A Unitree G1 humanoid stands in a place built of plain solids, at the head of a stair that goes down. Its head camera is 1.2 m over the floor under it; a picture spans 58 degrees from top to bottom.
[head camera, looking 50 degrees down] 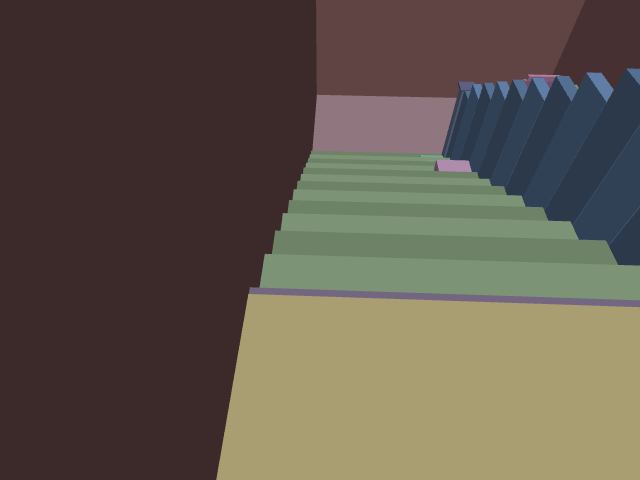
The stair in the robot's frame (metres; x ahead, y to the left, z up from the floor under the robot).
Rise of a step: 0.17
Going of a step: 0.27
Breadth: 1.54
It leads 2 degrees to the right of straight ahead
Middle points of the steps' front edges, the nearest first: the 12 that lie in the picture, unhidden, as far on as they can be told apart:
0.77 -0.54 0.00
1.05 -0.55 -0.17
1.32 -0.56 -0.34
1.59 -0.57 -0.51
1.87 -0.58 -0.67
2.14 -0.59 -0.84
2.41 -0.60 -1.01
2.68 -0.61 -1.18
2.96 -0.62 -1.35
3.23 -0.63 -1.52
3.50 -0.64 -1.69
3.77 -0.65 -1.86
